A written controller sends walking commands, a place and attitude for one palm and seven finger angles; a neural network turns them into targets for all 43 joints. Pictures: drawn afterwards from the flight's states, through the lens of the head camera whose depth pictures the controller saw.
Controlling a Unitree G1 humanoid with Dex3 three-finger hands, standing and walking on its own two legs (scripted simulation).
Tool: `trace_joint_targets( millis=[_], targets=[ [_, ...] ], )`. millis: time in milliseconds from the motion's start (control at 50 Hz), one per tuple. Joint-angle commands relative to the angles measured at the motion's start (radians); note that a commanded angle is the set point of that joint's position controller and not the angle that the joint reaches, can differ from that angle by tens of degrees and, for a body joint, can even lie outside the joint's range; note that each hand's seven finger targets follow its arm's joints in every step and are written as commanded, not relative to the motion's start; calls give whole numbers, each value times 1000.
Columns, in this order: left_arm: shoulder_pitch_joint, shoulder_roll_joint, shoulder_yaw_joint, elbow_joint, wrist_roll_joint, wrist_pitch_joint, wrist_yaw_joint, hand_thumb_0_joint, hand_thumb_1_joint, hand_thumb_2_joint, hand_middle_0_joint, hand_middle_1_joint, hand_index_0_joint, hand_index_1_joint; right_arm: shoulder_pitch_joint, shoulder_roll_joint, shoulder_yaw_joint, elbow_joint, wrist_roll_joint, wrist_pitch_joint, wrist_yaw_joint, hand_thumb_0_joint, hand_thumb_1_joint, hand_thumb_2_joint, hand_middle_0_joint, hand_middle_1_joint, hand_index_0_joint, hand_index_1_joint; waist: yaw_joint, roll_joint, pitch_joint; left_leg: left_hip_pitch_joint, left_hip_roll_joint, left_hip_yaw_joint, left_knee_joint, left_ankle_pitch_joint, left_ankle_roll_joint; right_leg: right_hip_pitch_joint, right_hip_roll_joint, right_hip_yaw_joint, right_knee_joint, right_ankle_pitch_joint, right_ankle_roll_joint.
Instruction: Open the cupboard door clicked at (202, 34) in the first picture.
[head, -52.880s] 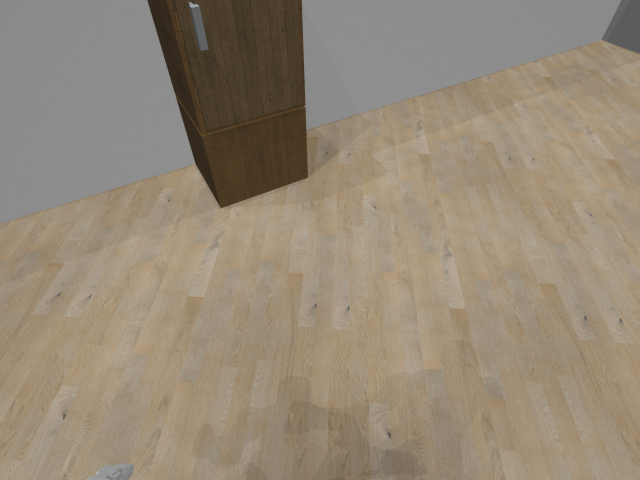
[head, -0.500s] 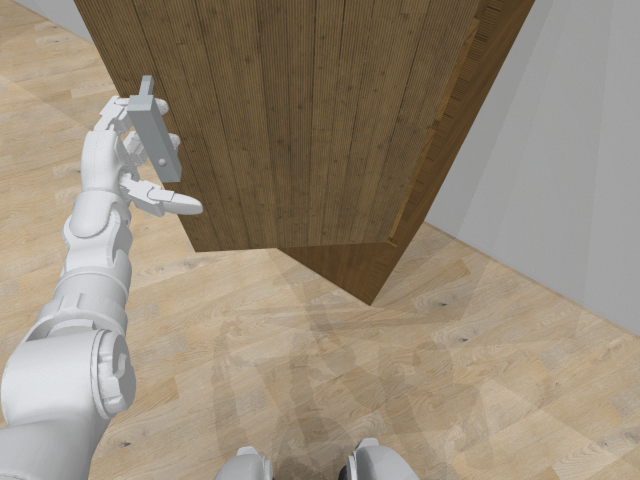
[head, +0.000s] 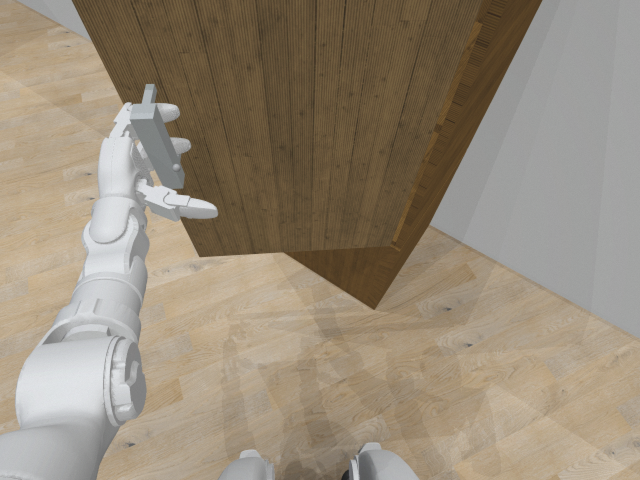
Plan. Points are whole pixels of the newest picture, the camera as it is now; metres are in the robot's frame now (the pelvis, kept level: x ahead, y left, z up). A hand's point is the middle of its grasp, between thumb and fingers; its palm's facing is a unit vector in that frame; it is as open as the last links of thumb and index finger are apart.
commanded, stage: slide the fingers in behind the handle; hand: left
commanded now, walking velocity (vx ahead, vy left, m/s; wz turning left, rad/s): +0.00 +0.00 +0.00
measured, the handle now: (162, 138) +0.54 +0.19 +0.08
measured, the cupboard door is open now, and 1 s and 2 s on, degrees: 39 39 67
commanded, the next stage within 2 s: close the thumb around the handle in 0.26 s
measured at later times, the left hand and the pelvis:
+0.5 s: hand (176, 167) +0.48 +0.16 +0.08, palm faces +0.03 -1.00 -0.01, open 13.6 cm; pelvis +0.00 +0.00 +0.00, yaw +0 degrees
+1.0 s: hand (175, 166) +0.48 +0.16 +0.08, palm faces +0.03 -1.00 +0.00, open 6.0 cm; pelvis +0.00 +0.01 +0.00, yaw +0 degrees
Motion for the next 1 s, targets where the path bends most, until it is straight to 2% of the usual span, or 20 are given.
trace_joint_targets(
  millis=[0, 80, 120, 200, 240, 300, 340, 360, 380, 420, 460, 500, 540, 580, 620, 700, 780, 840, 860, 980],
  targets=[
    [-490, 143, -35, -220, 7, -70, -20, 0, -500, 300, -300, -1200, -300, -1200, 127, -151, -53, -64, -3, -22, -18, 0, -900, -900, 200, 300, 200, 300, -46, 35, -414, 286, -39, -51, -85, 345, 18, 160, 32, 45, -90, 360, 3],
    [-509, 116, -53, -207, 6, -69, -18, 0, -500, 300, -300, -1200, -300, -1200, 123, -150, -53, -54, -6, -25, -15, 0, -900, -900, 200, 300, 200, 300, -52, 41, -421, 306, -36, -58, -79, 353, 14, 128, 31, 39, -87, 348, 4],
    [-506, 137, -36, -210, 7, -72, -15, 0, -500, 300, -300, -1200, -300, -1200, 124, -152, -54, -54, -6, -26, -15, 0, -900, -900, 200, 300, 200, 300, -48, 36, -442, 307, -36, -59, -74, 372, 15, 139, 30, 40, -80, 367, 5],
    [-523, 129, -45, -207, 4, -67, -19, 0, -500, 300, -300, -1200, -300, -1200, 121, -151, -50, -59, -5, -27, -16, 0, -900, -900, 200, 300, 200, 300, -54, 36, -414, 288, -40, -57, -75, 357, 18, 141, 31, 40, -82, 365, 3],
    [-488, 145, -29, -209, 7, -67, -21, 0, -500, 300, -300, -1200, -300, -1200, 118, -151, -51, -60, -5, -26, -15, 0, -900, -900, 200, 300, 200, 300, -35, 50, -460, 308, -40, -57, -69, 381, 13, 151, 29, 42, -75, 377, 2],
    [-480, 149, -19, -212, 0, -68, -21, 0, -500, 300, -300, -1200, -300, -1200, 118, -152, -52, -65, -5, -26, -17, 0, -900, -900, 200, 300, 200, 300, -38, 20, -439, 294, -39, -57, -70, 390, 16, 162, 32, 38, -75, 392, 2],
    [-494, 149, -25, -217, 4, -69, -19, 0, -500, 300, -300, -1200, -300, -1200, 113, -150, -50, -61, -4, -25, -16, 0, -900, -900, 200, 300, 200, 300, -35, 45, -433, 297, -36, -60, -76, 374, 12, 144, 31, 37, -74, 368, 3],
    [-489, 117, -47, -216, 4, -68, -19, 0, -444, 324, -304, -1206, -304, -1206, 112, -147, -50, -65, -4, -25, -13, 0, -900, -900, 200, 300, 200, 300, -39, 51, -427, 306, -38, -60, -78, 374, 12, 136, 32, 35, -79, 363, 2],
    [-490, 132, -33, -218, 3, -69, -16, 0, -388, 348, -308, -1212, -308, -1212, 116, -150, -54, -61, -5, -25, -15, 0, -900, -900, 200, 300, 200, 300, -43, 20, -429, 303, -34, -61, -75, 377, 13, 138, 33, 35, -79, 368, 4],
    [-486, 135, -27, -232, 2, -74, -13, 0, -276, 396, -316, -1224, -316, -1224, 117, -149, -54, -61, -7, -27, -13, 0, -900, -900, 200, 300, 200, 300, -30, 62, -462, 327, -37, -61, -69, 406, 10, 140, 32, 35, -71, 383, 1],
    [-463, 150, -14, -211, 3, -70, -11, 0, -164, 444, -324, -1236, -324, -1236, 119, -152, -54, -60, -6, -25, -14, 0, -900, -900, 200, 300, 200, 300, -33, 12, -436, 298, -36, -59, -75, 389, 13, 155, 33, 36, -79, 381, 3],
    [-494, 109, -46, -229, 1, -73, -13, 0, -52, 492, -332, -1248, -332, -1248, 117, -147, -52, -63, -6, -28, -14, 0, -900, -900, 200, 300, 200, 300, -44, 38, -426, 313, -37, -60, -76, 394, 14, 138, 34, 32, -77, 377, 1],
    [-462, 131, -29, -229, 3, -74, -11, 0, 60, 540, -340, -1260, -340, -1260, 118, -151, -55, -61, -6, -26, -13, 0, -900, -900, 200, 300, 200, 300, -31, 25, -449, 318, -35, -62, -76, 400, 10, 147, 33, 32, -76, 379, 2],
    [-481, 116, -44, -219, 3, -68, -12, 0, 172, 588, -348, -1272, -348, -1272, 115, -148, -54, -57, -6, -26, -14, 0, -900, -900, 200, 300, 200, 300, -41, 29, -417, 294, -37, -54, -81, 366, 12, 147, 32, 35, -84, 367, 5],
    [-482, 134, -27, -242, 3, -77, -10, 0, 284, 636, -356, -1284, -356, -1284, 122, -150, -55, -57, -8, -27, -14, 0, -900, -900, 200, 300, 200, 300, -28, 55, -465, 331, -36, -61, -78, 408, 10, 153, 33, 33, -75, 385, 0],
    [-464, 136, -22, -222, -4, -72, -15, 0, 508, 732, -372, -1308, -372, -1308, 118, -150, -52, -62, -6, -26, -17, 0, -900, -900, 200, 300, 200, 300, -37, 4, -419, 284, -39, -53, -82, 377, 17, 171, 34, 36, -84, 385, 3],
    [-484, 148, -24, -194, 4, -63, -20, 0, 732, 828, -388, -1332, -388, -1332, 118, -153, -52, -57, -3, -26, -19, 0, -900, -900, 200, 300, 200, 300, -44, 9, -398, 267, -38, -54, -86, 333, 16, 150, 32, 40, -90, 346, 4],
    [-462, 178, 9, -215, 0, -72, -20, 0, 900, 900, -400, -1350, -400, -1350, 120, -152, -53, -61, -5, -27, -19, 0, -900, -900, 200, 300, 200, 300, -21, 45, -449, 295, -39, -55, -80, 376, 11, 168, 31, 39, -78, 373, 1],
    [-449, 151, -13, -210, -1, -68, -23, 0, 900, 900, -400, -1350, -400, -1350, 117, -150, -51, -64, -5, -26, -17, 0, -900, -900, 200, 300, 200, 300, -29, 31, -433, 291, -38, -53, -82, 374, 13, 162, 32, 37, -82, 372, 2],
    [-430, 183, 16, -226, -4, -66, -21, 0, 900, 900, -400, -1350, -400, -1350, 117, -153, -54, -68, -5, -20, -17, 0, -900, -900, 200, 300, 200, 300, -20, 6, -434, 269, -39, -47, -81, 385, 15, 196, 33, 42, -81, 403, 4]
  ],
)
